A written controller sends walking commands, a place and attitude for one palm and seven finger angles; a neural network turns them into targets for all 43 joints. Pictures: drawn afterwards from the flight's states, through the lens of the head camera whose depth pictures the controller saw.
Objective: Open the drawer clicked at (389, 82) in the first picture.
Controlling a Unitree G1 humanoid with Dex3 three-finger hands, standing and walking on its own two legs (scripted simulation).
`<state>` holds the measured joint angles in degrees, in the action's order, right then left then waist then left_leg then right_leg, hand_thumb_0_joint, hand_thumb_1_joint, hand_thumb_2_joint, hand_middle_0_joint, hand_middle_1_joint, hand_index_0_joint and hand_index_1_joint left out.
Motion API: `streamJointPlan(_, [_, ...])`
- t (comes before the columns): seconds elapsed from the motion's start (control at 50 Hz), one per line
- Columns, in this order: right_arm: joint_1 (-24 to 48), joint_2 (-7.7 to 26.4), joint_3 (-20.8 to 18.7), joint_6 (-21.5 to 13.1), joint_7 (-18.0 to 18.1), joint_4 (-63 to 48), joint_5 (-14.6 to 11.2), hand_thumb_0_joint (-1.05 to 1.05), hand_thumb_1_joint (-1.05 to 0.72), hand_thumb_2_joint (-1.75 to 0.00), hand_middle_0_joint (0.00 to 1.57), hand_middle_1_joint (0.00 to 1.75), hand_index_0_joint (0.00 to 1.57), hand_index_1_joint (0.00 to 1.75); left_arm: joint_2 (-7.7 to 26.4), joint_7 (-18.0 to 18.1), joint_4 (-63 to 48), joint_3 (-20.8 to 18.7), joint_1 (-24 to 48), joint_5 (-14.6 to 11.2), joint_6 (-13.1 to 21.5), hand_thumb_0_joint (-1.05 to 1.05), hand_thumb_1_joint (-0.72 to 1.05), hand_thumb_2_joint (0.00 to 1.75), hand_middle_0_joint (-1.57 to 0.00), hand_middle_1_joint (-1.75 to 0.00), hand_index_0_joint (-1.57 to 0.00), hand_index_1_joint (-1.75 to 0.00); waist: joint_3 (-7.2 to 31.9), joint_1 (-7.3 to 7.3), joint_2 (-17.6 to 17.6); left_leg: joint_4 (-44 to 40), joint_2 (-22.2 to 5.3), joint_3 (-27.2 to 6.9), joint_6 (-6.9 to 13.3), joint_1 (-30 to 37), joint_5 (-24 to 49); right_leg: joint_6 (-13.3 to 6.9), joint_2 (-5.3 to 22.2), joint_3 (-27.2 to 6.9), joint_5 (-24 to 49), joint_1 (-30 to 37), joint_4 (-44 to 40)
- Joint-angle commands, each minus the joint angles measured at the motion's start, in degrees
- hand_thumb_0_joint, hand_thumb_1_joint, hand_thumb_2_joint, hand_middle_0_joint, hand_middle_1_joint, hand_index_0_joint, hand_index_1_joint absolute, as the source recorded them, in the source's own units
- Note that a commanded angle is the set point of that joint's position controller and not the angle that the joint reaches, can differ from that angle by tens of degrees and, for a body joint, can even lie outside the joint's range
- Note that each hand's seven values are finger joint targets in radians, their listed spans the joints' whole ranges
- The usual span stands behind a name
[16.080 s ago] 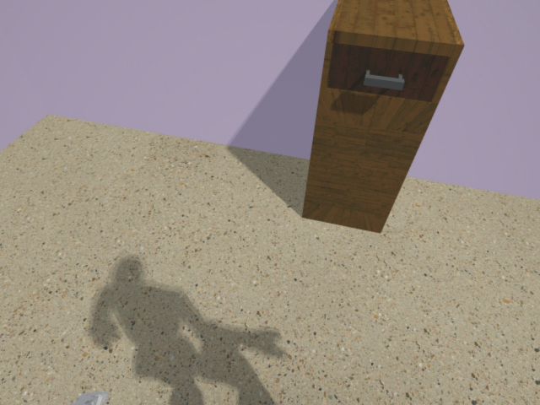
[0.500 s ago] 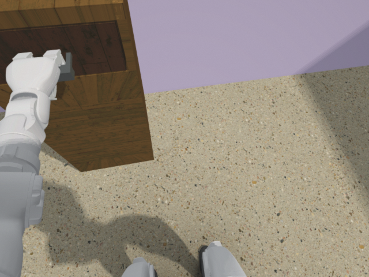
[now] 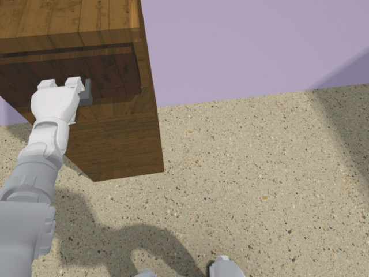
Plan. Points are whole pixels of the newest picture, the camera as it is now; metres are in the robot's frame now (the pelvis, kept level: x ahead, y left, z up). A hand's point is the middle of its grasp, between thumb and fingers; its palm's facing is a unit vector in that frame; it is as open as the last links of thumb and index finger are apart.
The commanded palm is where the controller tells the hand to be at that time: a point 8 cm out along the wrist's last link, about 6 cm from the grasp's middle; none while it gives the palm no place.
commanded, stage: pull the drawer open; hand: left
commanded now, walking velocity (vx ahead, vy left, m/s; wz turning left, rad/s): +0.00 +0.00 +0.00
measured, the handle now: (66, 92) +0.53 +0.26 +0.04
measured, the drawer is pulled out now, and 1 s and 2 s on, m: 0.03 0.15 0.28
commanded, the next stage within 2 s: none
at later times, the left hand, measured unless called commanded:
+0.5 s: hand (65, 143) +0.40 +0.25 +0.02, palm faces -0.02 -0.02 -1.00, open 5.9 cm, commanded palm +0.37 +0.25 +0.07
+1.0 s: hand (63, 167) +0.35 +0.24 +0.02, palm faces +0.00 -0.03 -1.00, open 5.8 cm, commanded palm +0.31 +0.25 +0.07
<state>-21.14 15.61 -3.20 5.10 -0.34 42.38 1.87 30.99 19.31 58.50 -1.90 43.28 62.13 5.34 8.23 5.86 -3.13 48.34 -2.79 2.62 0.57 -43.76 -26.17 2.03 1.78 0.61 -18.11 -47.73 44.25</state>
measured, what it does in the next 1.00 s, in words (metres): stands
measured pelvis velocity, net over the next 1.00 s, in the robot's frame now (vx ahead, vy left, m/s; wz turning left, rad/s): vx -0.01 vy -0.02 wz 0.01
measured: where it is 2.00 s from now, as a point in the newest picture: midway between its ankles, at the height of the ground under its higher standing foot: outside the picture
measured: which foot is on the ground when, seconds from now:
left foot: down 0.00-1.00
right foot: down 0.00-1.00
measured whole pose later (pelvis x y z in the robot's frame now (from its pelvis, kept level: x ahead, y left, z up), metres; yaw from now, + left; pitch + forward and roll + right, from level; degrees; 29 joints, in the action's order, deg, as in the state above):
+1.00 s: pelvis -0.01 -0.02 +0.02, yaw +1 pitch +12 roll +0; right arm -14.2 15.0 -3.4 2.6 1.9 40.5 0.6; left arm 23.5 23.3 38.4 0.2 17.8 61.6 3.8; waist 6.2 1.0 -2.6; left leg 41.7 -2.3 2.6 -0.7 -30.9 -23.0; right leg 0.8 2.1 0.7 -17.1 -36.3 41.1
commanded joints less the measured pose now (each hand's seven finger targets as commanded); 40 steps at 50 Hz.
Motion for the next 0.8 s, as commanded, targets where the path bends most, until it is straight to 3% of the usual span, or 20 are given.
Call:
streamJointPlan(0.0, [-7.2, 9.6, -3.9, -0.9, 0.4, -3.0, -0.3, 0.0, -0.9, -0.9, 0.2, 0.3, 0.2, 0.3, 11.8, 1.9, -10.0, -2.6, 14.3, -0.4, 0.0, 0.0, 0.9, 0.9, -0.4, -1.35, -0.4, -1.35, 23.8, -1.42, -1.0, -4.7, 2.4, -1.4, 0.8, 14.5, 36.3, -3.5, -3.8, 2.2, 22.7, 18.6, -1.8])
streamJointPlan(0.04, [-6.7, 9.2, -4.1, -0.9, 0.4, -3.3, -0.4, 0.0, -0.9, -0.9, 0.2, 0.3, 0.2, 0.3, 10.9, 2.1, -10.3, -2.1, 13.0, -0.1, -0.2, 0.0, 0.9, 0.9, -0.4, -1.35, -0.4, -1.35, 23.1, -1.48, -0.1, -5.0, 2.5, -1.1, 0.9, 14.3, 35.7, -3.4, -3.7, 2.1, 23.4, 19.4, -2.0])
streamJointPlan(0.08, [-6.0, 8.8, -4.2, -1.1, 0.3, -3.9, -0.5, 0.0, -0.9, -0.9, 0.2, 0.3, 0.2, 0.3, 9.1, 2.4, -13.1, -1.3, 11.4, -0.1, -0.2, 0.0, 0.9, 0.9, -0.4, -1.35, -0.4, -1.35, 23.7, -2.23, -2.0, -5.3, 2.5, -1.2, 0.8, 16.0, 38.3, -3.5, -3.6, 2.2, 24.2, 19.9, -2.1])
streamJointPlan(0.1, [-5.5, 8.8, -4.3, -0.9, 0.2, -4.2, -0.5, 0.0, -0.9, -0.9, 0.2, 0.3, 0.2, 0.3, 8.7, 2.4, -13.4, -1.5, 9.9, -0.4, -0.3, 0.0, 0.9, 0.9, -0.4, -1.35, -0.4, -1.35, 24.1, -2.35, -1.4, -5.0, 2.4, -1.3, 0.8, 16.6, 39.8, -3.6, -3.6, 2.2, 24.8, 20.2, -2.1])
streamJointPlan(0.16, [-4.5, 8.5, -4.1, -1.0, 0.3, -4.5, -0.7, 0.0, -0.9, -0.9, 0.2, 0.3, 0.2, 0.3, 6.7, 2.7, -13.4, -0.2, 8.4, -0.4, -0.7, 0.0, 0.9, 0.9, -0.4, -1.35, -0.4, -1.35, 20.5, -1.69, 1.1, -5.8, 2.5, -1.2, 0.9, 15.6, 36.9, -3.4, -3.7, 2.5, 24.1, 20.1, -2.8])
streamJointPlan(0.22, [-3.4, 8.4, -4.2, -1.1, 0.5, -5.0, -0.6, 0.0, -0.9, -0.9, 0.2, 0.3, 0.2, 0.3, 8.1, 3.2, -16.4, -1.5, 7.1, -0.2, -0.5, 0.0, 0.9, 0.9, -0.4, -1.35, -0.4, -1.35, 22.7, -2.79, -0.8, -6.1, 2.7, -0.8, 1.0, 16.9, 37.5, -3.6, -3.4, 2.1, 25.3, 22.2, -2.8])
streamJointPlan(0.24, [-3.2, 8.3, -4.1, -1.0, 0.5, -5.1, -0.7, 0.0, -0.9, -0.9, 0.2, 0.3, 0.2, 0.3, 8.3, 3.3, -16.7, -1.9, 6.0, -0.1, -0.7, 0.0, 0.9, 0.9, -0.4, -1.35, -0.4, -1.35, 22.6, -3.13, 0.2, -6.2, 2.7, -1.0, 0.9, 16.6, 37.8, -3.6, -3.4, 2.1, 25.5, 22.6, -2.6])
streamJointPlan(0.28, [-2.2, 7.9, -4.2, -1.3, 0.5, -5.7, -0.9, 0.0, -0.9, -0.9, 0.2, 0.3, 0.2, 0.3, 5.7, 3.5, -18.5, -0.1, 5.5, -0.3, -0.8, 0.0, 0.9, 0.9, -0.4, -1.35, -0.4, -1.35, 21.4, -2.67, -0.2, -6.6, 2.9, -0.7, 0.9, 17.1, 36.6, -3.6, -3.4, 2.2, 25.2, 22.6, -3.3])
streamJointPlan(0.3, [-1.8, 8.2, -4.1, -1.2, 0.5, -5.7, -0.8, 0.0, -0.9, -0.9, 0.2, 0.3, 0.2, 0.3, 7.3, 3.6, -18.8, -1.8, 4.2, -0.5, -0.8, 0.0, 0.9, 0.9, -0.4, -1.35, -0.4, -1.35, 21.9, -3.33, 0.8, -6.7, 3.0, -0.9, 1.0, 16.4, 36.6, -3.7, -3.4, 2.0, 25.3, 23.7, -3.2])
streamJointPlan(0.38, [-0.3, 7.9, -3.9, -1.4, 0.8, -6.2, -1.0, 0.0, -0.9, -0.9, 0.2, 0.3, 0.2, 0.3, 8.0, 4.1, -20.2, -2.8, 0.2, -0.6, -1.2, 0.0, 0.9, 0.9, -0.4, -1.35, -0.4, -1.35, 20.5, -4.1, 1.9, -7.7, 3.3, -0.3, 1.1, 15.5, 34.4, -3.6, -3.2, 1.9, 26.1, 25.7, -3.7])
streamJointPlan(0.42, [0.6, 7.7, -3.9, -1.5, 0.9, -6.5, -1.1, 0.0, -0.9, -0.9, 0.2, 0.3, 0.2, 0.3, 6.6, 4.4, -21.7, -1.8, -0.4, -0.7, -1.2, 0.0, 0.9, 0.9, -0.4, -1.35, -0.4, -1.35, 20.0, -3.91, 0.4, -7.9, 3.4, -0.2, 1.0, 16.4, 33.4, -3.6, -3.2, 2.0, 24.8, 25.0, -4.0])
streamJointPlan(0.56, [2.5, 7.5, -3.7, -2.4, 1.4, -6.4, -1.3, 0.0, -0.9, -0.9, 0.2, 0.3, 0.2, 0.3, 4.6, 5.8, -22.4, -0.2, -0.7, 0.0, -1.6, 0.0, 0.9, 0.9, -0.4, -1.35, -0.4, -1.35, 17.1, -3.58, 1.2, -9.1, 3.6, -0.4, 0.8, 17.1, 28.0, -3.9, -3.3, 2.3, 20.0, 23.3, -5.1])
streamJointPlan(0.6, [2.9, 7.5, -3.7, -2.8, 1.6, -6.6, -1.2, 0.0, -0.9, -0.9, 0.2, 0.3, 0.2, 0.3, 3.8, 6.0, -23.6, 0.4, 0.3, -0.2, -1.6, 0.0, 0.9, 0.9, -0.4, -1.35, -0.4, -1.35, 18.2, -3.55, 1.5, -9.4, 3.8, -0.5, 0.8, 17.3, 26.8, -4.0, -3.2, 2.3, 19.2, 24.0, -5.3])
streamJointPlan(0.66, [3.6, 7.2, -3.5, -3.2, 1.8, -6.8, -1.3, 0.0, -0.9, -0.9, 0.2, 0.3, 0.2, 0.3, 3.7, 6.1, -23.5, 0.4, -2.0, -0.3, -2.0, 0.0, 0.9, 0.9, -0.4, -1.35, -0.4, -1.35, 17.1, -4.36, 0.7, -10.1, 3.9, -0.3, 0.8, 17.3, 25.7, -4.0, -3.2, 2.2, 18.6, 24.3, -5.6])
streamJointPlan(0.72, [4.3, 7.3, -3.4, -3.4, 2.0, -7.2, -1.2, 0.0, -0.9, -0.9, 0.2, 0.3, 0.2, 0.3, 5.7, 5.8, -25.3, -1.7, -4.7, -0.9, -1.7, 0.0, 0.9, 0.9, -0.4, -1.35, -0.4, -1.35, 18.2, -5.25, 1.5, -10.4, 4.1, -0.1, 0.9, 16.8, 25.7, -3.9, -3.0, 1.8, 19.9, 26.9, -5.7])
streamJointPlan(0.78, [5.4, 7.1, -3.4, -3.8, 2.3, -7.6, -1.5, 0.0, -0.9, -0.9, 0.2, 0.3, 0.2, 0.3, 5.3, 5.4, -25.8, -2.3, -9.1, -1.3, -1.5, 0.0, 0.9, 0.9, -0.4, -1.35, -0.4, -1.35, 16.1, -5.78, 3.3, -10.9, 4.2, 0.2, 0.9, 16.0, 24.8, -3.9, -3.1, 1.8, 19.8, 27.3, -6.0])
